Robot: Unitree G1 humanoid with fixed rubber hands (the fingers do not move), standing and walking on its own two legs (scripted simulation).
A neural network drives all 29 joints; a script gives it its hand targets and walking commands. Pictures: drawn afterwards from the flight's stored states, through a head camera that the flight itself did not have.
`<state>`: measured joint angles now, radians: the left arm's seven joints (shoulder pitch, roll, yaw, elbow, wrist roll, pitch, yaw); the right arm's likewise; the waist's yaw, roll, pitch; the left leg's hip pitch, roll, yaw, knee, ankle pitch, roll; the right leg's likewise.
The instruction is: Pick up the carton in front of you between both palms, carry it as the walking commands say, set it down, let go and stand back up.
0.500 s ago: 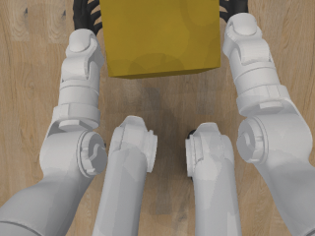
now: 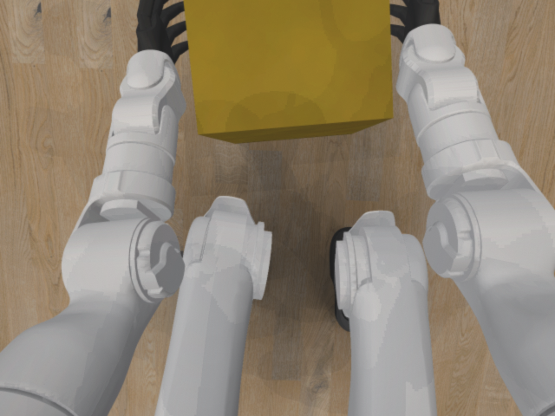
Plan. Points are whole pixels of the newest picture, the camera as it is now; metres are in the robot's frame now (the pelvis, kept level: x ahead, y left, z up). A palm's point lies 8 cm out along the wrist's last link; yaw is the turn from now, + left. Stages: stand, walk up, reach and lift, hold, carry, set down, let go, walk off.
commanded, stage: set down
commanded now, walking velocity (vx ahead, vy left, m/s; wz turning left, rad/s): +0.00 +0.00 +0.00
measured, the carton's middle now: (288, 61) +0.51 +0.04 -0.24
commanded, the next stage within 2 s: let go in 1.84 s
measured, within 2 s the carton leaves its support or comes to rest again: rests again in 0.02 s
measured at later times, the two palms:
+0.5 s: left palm (157, 51) +0.49 +0.19 -0.17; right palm (421, 28) +0.54 -0.12 -0.17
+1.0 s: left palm (108, 36) +0.50 +0.23 -0.13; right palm (458, 4) +0.55 -0.14 -0.13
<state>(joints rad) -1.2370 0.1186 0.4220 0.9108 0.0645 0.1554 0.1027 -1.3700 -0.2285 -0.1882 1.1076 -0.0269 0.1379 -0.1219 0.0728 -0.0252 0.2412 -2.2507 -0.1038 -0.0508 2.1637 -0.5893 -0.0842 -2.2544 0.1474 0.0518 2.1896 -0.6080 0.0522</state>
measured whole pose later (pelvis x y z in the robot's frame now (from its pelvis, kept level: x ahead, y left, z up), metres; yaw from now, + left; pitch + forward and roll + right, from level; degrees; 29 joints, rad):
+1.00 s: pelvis +0.00 +0.00 +0.01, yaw +1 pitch +38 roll +1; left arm -1.19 0.28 0.19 0.88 -0.22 0.06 0.13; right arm -1.30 -0.38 -0.05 0.94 0.16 0.09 -0.10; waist 0.07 0.01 0.25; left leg -2.24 -0.06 -0.01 2.14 -0.56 -0.03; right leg -2.22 0.05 0.03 2.18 -0.61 0.02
